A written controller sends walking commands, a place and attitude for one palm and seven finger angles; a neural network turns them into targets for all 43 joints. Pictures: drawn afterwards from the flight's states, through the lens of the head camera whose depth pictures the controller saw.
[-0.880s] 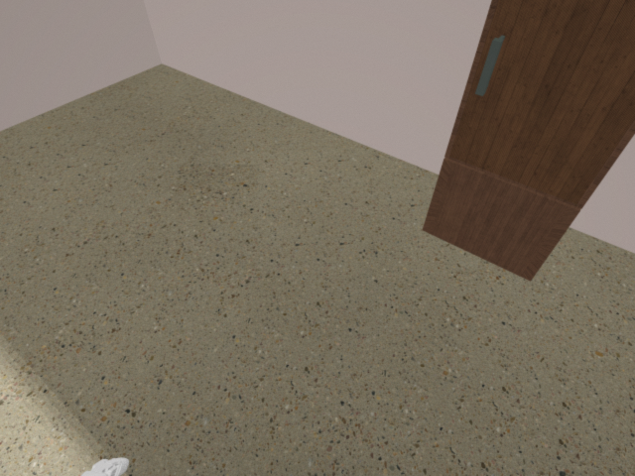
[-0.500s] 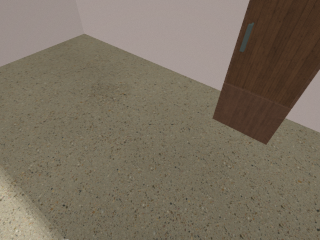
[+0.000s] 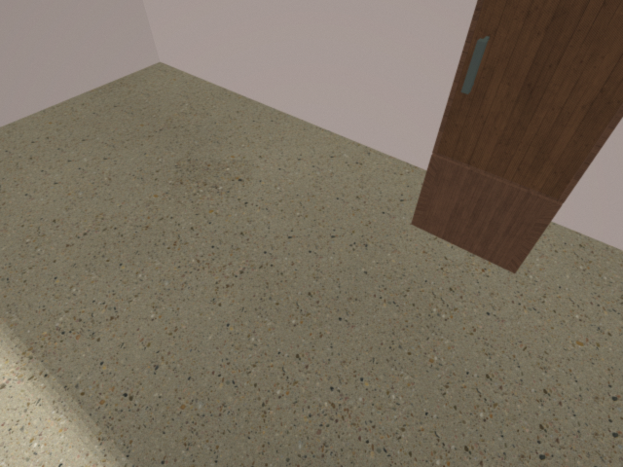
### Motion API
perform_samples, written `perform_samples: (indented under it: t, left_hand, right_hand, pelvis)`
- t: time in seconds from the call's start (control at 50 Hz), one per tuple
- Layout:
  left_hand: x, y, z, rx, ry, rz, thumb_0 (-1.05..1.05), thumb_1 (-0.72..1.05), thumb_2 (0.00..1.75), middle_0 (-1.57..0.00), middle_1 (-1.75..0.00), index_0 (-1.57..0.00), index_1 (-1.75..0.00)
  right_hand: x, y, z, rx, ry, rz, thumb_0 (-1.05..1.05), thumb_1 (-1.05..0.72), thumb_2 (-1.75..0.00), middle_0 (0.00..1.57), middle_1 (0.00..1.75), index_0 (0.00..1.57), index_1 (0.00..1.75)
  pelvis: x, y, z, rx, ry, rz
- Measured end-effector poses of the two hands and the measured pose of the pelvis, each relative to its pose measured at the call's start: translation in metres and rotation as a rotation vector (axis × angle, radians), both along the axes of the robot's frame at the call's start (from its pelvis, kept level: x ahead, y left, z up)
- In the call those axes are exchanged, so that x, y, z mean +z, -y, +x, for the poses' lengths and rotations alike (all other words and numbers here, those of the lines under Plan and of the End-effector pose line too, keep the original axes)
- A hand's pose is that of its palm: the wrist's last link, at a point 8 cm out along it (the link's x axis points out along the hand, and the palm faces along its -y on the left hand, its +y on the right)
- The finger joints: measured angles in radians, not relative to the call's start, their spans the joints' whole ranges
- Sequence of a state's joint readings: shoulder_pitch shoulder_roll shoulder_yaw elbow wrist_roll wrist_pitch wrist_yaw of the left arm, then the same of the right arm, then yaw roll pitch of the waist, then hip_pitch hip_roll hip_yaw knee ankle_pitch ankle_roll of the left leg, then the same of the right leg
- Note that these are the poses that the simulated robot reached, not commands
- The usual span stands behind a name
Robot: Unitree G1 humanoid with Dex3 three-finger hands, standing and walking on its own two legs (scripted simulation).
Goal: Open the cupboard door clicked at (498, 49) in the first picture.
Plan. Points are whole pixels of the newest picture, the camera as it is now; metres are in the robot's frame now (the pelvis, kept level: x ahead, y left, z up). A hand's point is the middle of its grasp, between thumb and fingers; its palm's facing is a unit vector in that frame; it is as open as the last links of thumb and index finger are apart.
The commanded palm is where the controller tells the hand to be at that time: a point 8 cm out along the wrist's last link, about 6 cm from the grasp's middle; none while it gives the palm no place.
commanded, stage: look at it before walking up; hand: left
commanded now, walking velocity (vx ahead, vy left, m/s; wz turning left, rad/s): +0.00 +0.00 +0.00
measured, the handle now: (476, 65) +1.21 -0.43 -0.01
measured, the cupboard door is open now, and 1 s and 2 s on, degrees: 0 0 0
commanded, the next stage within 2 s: walk to a spot facing it in 0.56 s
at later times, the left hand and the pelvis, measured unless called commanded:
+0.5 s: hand out of the picture +0.08 +0.24 -0.15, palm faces -0.03 -0.94 -0.33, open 7.4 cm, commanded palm none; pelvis +0.00 +0.00 +0.00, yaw +0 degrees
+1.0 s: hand out of the picture +0.05 +0.19 -0.19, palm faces -0.05 -0.98 -0.20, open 7.4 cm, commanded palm none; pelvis +0.06 -0.01 -0.02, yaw -5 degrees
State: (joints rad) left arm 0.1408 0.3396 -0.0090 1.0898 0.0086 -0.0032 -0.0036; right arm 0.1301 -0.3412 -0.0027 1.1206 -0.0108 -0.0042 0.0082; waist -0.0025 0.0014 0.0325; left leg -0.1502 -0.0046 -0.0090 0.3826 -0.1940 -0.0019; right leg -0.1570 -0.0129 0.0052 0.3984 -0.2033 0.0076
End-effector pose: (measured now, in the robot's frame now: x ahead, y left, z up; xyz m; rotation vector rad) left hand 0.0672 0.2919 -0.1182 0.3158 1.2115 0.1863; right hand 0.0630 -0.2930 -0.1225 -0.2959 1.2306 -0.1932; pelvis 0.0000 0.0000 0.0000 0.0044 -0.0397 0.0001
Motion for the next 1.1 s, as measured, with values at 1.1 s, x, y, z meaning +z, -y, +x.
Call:
perform_samples:
  t: [1.1]
  left_hand:
    - [-0.044,0.070,-0.020,0.085,-0.234,-0.174,0.00,0.91,0.90,-0.20,-0.30,-0.20,-0.30]
  right_hand:
    - [-0.035,-0.052,0.004,-0.136,-0.176,0.109,0.01,-0.91,-0.89,0.20,0.30,0.20,0.30]
  pelvis:
    - [-0.020,-0.001,0.093,-0.082,-0.049,-0.025]
